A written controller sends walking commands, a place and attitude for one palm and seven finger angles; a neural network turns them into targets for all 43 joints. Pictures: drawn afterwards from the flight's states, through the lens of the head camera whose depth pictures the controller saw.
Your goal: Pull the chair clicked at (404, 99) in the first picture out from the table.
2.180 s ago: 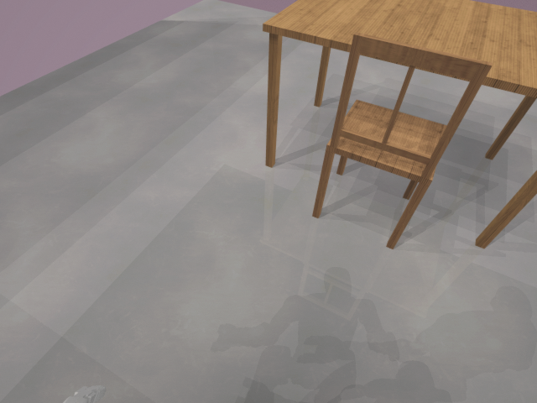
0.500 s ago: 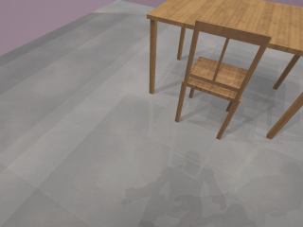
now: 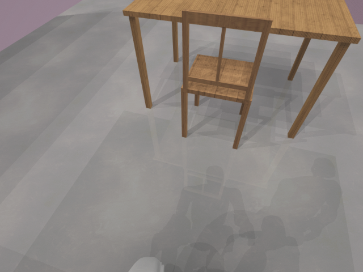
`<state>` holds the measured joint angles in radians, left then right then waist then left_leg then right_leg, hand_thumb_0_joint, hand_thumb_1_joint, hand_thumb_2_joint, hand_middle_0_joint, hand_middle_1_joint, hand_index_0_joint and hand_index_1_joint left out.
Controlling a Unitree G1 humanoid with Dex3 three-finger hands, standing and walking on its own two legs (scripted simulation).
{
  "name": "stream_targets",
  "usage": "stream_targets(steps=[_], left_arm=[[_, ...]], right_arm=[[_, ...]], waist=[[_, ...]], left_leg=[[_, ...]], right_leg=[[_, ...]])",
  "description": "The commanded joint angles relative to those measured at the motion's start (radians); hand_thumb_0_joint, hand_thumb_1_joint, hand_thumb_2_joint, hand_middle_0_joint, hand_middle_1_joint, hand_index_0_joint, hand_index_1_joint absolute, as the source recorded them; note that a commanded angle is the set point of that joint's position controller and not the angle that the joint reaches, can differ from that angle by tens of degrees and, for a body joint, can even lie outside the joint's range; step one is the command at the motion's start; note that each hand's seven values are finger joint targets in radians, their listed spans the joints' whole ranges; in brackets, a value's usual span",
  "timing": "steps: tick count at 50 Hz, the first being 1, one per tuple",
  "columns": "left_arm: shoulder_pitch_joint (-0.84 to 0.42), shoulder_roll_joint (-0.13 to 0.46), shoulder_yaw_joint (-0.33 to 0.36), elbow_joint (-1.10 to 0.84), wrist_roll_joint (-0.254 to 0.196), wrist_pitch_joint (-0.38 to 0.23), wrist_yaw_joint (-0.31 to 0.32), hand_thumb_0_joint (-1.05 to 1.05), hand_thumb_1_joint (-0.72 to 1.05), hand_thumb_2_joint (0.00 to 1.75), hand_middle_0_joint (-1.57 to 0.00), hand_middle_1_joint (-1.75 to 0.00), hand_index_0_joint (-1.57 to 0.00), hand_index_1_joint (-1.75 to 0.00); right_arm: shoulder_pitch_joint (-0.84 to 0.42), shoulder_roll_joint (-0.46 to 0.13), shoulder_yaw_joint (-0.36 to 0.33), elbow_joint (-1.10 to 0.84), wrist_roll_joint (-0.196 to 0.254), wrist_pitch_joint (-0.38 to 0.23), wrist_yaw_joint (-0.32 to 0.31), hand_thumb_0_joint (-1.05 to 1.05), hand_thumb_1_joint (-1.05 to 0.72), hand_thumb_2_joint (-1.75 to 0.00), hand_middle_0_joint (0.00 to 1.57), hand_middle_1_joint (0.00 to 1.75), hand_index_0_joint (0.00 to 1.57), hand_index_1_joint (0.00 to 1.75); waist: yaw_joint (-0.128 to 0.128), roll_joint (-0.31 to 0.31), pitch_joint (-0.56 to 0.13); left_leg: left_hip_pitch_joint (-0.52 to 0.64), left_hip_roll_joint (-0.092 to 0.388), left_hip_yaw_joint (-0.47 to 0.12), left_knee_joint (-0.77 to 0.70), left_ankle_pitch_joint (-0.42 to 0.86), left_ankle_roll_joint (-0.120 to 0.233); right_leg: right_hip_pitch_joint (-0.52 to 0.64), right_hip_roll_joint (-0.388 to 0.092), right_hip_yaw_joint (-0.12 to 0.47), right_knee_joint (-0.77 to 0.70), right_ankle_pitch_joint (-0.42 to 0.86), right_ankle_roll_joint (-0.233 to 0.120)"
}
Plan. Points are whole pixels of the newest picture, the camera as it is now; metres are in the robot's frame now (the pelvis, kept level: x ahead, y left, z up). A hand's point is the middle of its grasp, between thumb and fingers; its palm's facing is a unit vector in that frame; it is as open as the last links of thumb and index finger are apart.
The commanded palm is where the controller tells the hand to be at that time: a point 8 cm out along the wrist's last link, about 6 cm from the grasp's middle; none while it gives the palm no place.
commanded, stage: walk to a spot facing it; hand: left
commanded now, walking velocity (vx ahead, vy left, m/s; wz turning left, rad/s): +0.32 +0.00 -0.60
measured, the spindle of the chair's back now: (220, 56) +1.05 -0.08 -0.10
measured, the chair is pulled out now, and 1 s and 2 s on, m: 0.00 0.00 0.00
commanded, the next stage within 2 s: none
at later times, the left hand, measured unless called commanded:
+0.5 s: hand (97, 222) +0.26 +0.28 -0.17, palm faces -0.24 -0.95 -0.19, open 7.3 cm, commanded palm none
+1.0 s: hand (164, 165) +0.46 +0.11 -0.17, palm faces -0.61 -0.76 -0.21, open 7.3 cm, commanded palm none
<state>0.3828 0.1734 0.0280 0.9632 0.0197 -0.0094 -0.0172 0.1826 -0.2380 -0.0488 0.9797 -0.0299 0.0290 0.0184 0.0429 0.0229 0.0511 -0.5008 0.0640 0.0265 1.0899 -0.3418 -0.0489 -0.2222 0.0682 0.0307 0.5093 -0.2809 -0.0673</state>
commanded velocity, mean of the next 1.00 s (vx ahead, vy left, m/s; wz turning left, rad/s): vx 0.09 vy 0.00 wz -0.60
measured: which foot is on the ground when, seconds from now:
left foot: up 0.00-0.30, down 0.32-0.84, up 0.86-1.00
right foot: down 0.00-0.30, up 0.32-0.82, down 0.84-1.00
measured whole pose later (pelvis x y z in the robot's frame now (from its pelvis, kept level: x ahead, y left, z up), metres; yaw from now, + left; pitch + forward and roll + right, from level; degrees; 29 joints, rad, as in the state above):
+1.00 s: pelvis +0.25 +0.05 -0.01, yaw -36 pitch +0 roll -1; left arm 0.10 0.20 0.04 0.89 0.02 0.03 0.00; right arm 0.26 -0.19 -0.04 0.97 -0.02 0.05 -0.02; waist -0.06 0.00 0.12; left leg -0.48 0.14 0.06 1.17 -0.46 -0.08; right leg -0.33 0.03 -0.05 0.60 -0.26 -0.05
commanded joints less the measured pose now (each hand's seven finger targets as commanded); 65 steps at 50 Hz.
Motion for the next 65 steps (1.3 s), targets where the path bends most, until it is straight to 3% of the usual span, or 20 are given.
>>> stream_targets(steps=[1,8,13,14,15,16,17,19,23,35,39,40,42,43,47,57,58,59,60,65], left_arm=[[0.053,0.196,0.061,-0.042,0.000,-0.049,0.019,0.00,0.90,0.90,-0.20,-0.30,-0.20,-0.30],[0.097,0.192,0.067,-0.019,0.009,-0.046,0.022,0.00,0.90,0.90,-0.20,-0.30,-0.20,-0.30],[-0.003,0.217,0.085,-0.043,0.006,-0.032,0.023,0.00,0.90,0.90,-0.20,-0.30,-0.20,-0.30],[-0.020,0.188,0.083,-0.053,0.002,-0.031,0.019,0.00,0.90,0.90,-0.20,-0.30,-0.20,-0.30],[0.002,0.128,0.079,-0.068,-0.011,-0.027,0.006,0.00,0.90,0.90,-0.20,-0.30,-0.20,-0.30],[-0.017,0.107,0.073,-0.094,-0.007,-0.037,-0.003,0.00,0.90,0.90,-0.20,-0.30,-0.20,-0.30],[-0.064,0.130,0.075,-0.090,0.003,-0.034,-0.003,0.00,0.90,0.90,-0.20,-0.30,-0.20,-0.30],[-0.097,0.126,0.082,-0.074,0.013,-0.019,-0.021,0.00,0.90,0.90,-0.20,-0.30,-0.20,-0.30],[-0.065,0.081,0.071,-0.062,0.011,0.023,-0.030,0.00,0.90,0.90,-0.20,-0.30,-0.20,-0.30],[-0.367,0.070,0.050,-0.156,0.012,0.048,-0.022,0.00,0.90,0.90,-0.20,-0.30,-0.20,-0.30],[-0.290,0.114,0.056,-0.150,0.012,0.027,-0.012,0.00,0.90,0.90,-0.20,-0.30,-0.20,-0.30],[-0.198,0.154,0.066,-0.127,0.015,0.009,-0.008,0.00,0.90,0.90,-0.20,-0.30,-0.20,-0.30],[-0.003,0.336,0.101,-0.072,-0.009,-0.005,0.021,0.00,0.90,0.90,-0.20,-0.30,-0.20,-0.30],[-0.006,0.331,0.104,-0.078,-0.019,0.006,0.036,0.00,0.90,0.90,-0.20,-0.30,-0.20,-0.30],[-0.301,0.228,0.078,-0.155,-0.002,0.023,0.045,0.00,0.90,0.90,-0.20,-0.30,-0.20,-0.30],[-0.256,0.224,0.094,-0.154,-0.003,0.045,0.020,0.00,0.90,0.90,-0.20,-0.30,-0.20,-0.30],[-0.251,0.182,0.087,-0.171,-0.010,0.049,0.017,0.00,0.90,0.90,-0.20,-0.30,-0.20,-0.30],[-0.222,0.116,0.078,-0.192,-0.016,0.050,0.005,0.00,0.90,0.90,-0.20,-0.30,-0.20,-0.30],[-0.218,0.139,0.081,-0.185,0.001,0.050,0.003,0.00,0.90,0.90,-0.20,-0.30,-0.20,-0.30],[-0.171,0.127,0.086,-0.132,0.000,0.052,-0.016,0.00,0.90,0.90,-0.20,-0.30,-0.20,-0.30]], right_arm=[[-0.078,-0.073,-0.029,-0.125,0.007,-0.055,-0.006,0.00,-0.90,-0.90,0.20,0.30,0.20,0.30],[-0.167,-0.046,-0.026,-0.183,0.012,-0.073,-0.003,0.00,-0.90,-0.90,0.20,0.30,0.20,0.30],[-0.027,-0.060,-0.028,-0.155,0.022,-0.098,-0.019,0.00,-0.90,-0.90,0.20,0.30,0.20,0.30],[0.094,-0.106,-0.037,-0.114,0.022,-0.105,-0.036,0.00,-0.90,-0.90,0.20,0.30,0.20,0.30],[0.239,-0.223,-0.064,-0.081,0.006,-0.110,-0.048,0.00,-0.90,-0.90,0.20,0.30,0.20,0.30],[0.313,-0.272,-0.068,-0.079,0.007,-0.100,-0.047,0.00,-0.90,-0.90,0.20,0.30,0.20,0.30],[0.247,-0.219,-0.056,-0.083,0.004,-0.096,-0.046,0.00,-0.90,-0.90,0.20,0.30,0.20,0.30],[0.126,-0.104,-0.021,-0.099,0.008,-0.102,-0.046,0.00,-0.90,-0.90,0.20,0.30,0.20,0.30],[0.120,-0.059,-0.003,-0.070,0.013,-0.116,-0.058,0.00,-0.90,-0.90,0.20,0.30,0.20,0.30],[0.240,-0.097,-0.024,0.001,0.002,-0.074,-0.057,0.00,-0.90,-0.90,0.20,0.30,0.20,0.30],[0.237,-0.136,-0.036,-0.007,0.010,-0.062,-0.050,0.00,-0.90,-0.90,0.20,0.30,0.20,0.30],[0.237,-0.140,-0.035,-0.020,0.017,-0.060,-0.043,0.00,-0.90,-0.90,0.20,0.30,0.20,0.30],[0.194,-0.061,-0.019,-0.094,0.032,-0.051,-0.038,0.00,-0.90,-0.90,0.20,0.30,0.20,0.30],[0.112,-0.072,-0.017,-0.121,0.029,-0.047,-0.052,0.00,-0.90,-0.90,0.20,0.30,0.20,0.30],[0.145,-0.046,-0.018,-0.082,0.009,0.000,-0.047,0.00,-0.90,-0.90,0.20,0.30,0.20,0.30],[0.151,-0.046,-0.020,-0.119,0.021,-0.034,-0.054,0.00,-0.90,-0.90,0.20,0.30,0.20,0.30],[0.179,-0.099,-0.028,-0.116,0.018,-0.044,-0.059,0.00,-0.90,-0.90,0.20,0.30,0.20,0.30],[0.168,-0.204,-0.048,-0.136,0.005,-0.046,-0.057,0.00,-0.90,-0.90,0.20,0.30,0.20,0.30],[0.137,-0.220,-0.048,-0.145,0.003,-0.042,-0.055,0.00,-0.90,-0.90,0.20,0.30,0.20,0.30],[0.022,-0.116,-0.023,-0.164,0.005,-0.054,-0.061,0.00,-0.90,-0.90,0.20,0.30,0.20,0.30]], waist=[[-0.012,-0.102,-0.020],[0.025,-0.147,0.006],[-0.047,-0.154,-0.033],[-0.095,-0.073,-0.076],[-0.144,0.191,-0.181],[-0.149,0.273,-0.172],[-0.137,0.183,-0.103],[-0.067,0.118,0.039],[-0.016,0.122,-0.012],[-0.094,0.120,0.013],[-0.044,0.135,-0.072],[0.007,0.093,-0.134],[0.065,-0.232,-0.314],[0.081,-0.124,-0.296],[-0.083,-0.086,-0.084],[-0.090,-0.167,-0.129],[-0.105,-0.041,-0.150],[-0.092,0.261,-0.127],[-0.093,0.268,-0.108],[-0.037,0.147,-0.082]], left_leg=[[-0.167,0.029,-0.021,-0.038,0.098,-0.014],[-0.138,0.006,-0.005,-0.247,0.088,-0.014],[0.271,-0.047,0.016,-0.573,0.097,0.006],[0.508,-0.007,-0.020,-0.663,0.084,0.024],[0.734,0.262,-0.335,-0.739,-0.093,0.098],[0.693,0.448,-0.557,-0.853,-0.193,0.182],[0.552,0.454,-0.554,-0.905,-0.249,0.205],[0.357,0.350,-0.315,-0.899,-0.056,0.178],[0.347,0.260,0.001,-0.817,0.502,0.154],[0.487,0.283,0.175,-0.683,0.802,0.161],[0.509,0.295,0.225,-0.473,1.017,0.123],[0.401,0.285,0.237,-0.281,0.947,0.079],[-0.129,0.036,0.182,0.304,-0.318,-0.043],[-0.134,0.069,0.009,0.300,-0.297,-0.022],[0.015,0.095,0.013,0.105,-0.110,-0.039],[0.308,-0.022,0.076,-0.562,0.070,-0.015],[0.421,0.081,-0.034,-0.703,0.101,0.022],[0.479,0.355,-0.323,-0.808,0.218,0.126],[0.379,0.462,-0.385,-0.841,0.176,0.197],[0.431,0.266,-0.001,-0.737,0.557,0.153]], right_leg=[[0.109,-0.247,0.359,-0.294,0.030,-0.130],[0.121,-0.238,0.387,-0.280,0.030,-0.134],[-0.052,-0.186,0.355,-0.115,0.117,-0.084],[-0.179,-0.119,0.302,0.031,0.136,-0.050],[-0.376,0.008,0.164,0.323,-0.095,0.000],[-0.476,0.014,0.034,0.571,-0.303,0.042],[-0.497,-0.042,0.045,0.700,-0.269,0.046],[-0.482,-0.125,0.018,0.760,-0.118,0.061],[-0.407,-0.140,-0.028,0.723,-0.003,0.098],[-0.346,-0.114,-0.141,0.322,0.000,0.082],[-0.140,-0.058,-0.176,0.153,-0.040,0.037],[0.069,-0.068,-0.150,0.018,0.071,0.017],[0.487,-0.526,0.414,-0.006,1.037,-0.216],[0.409,-0.495,0.345,-0.024,0.952,-0.238],[-0.058,-0.323,0.158,-0.151,0.432,-0.134],[-0.123,-0.197,0.243,-0.007,0.321,-0.045],[-0.212,-0.127,0.192,0.100,0.210,0.008],[-0.400,0.005,0.043,0.342,-0.181,0.078],[-0.398,-0.036,0.019,0.559,-0.325,0.097],[-0.402,-0.093,-0.016,0.727,-0.126,0.133]])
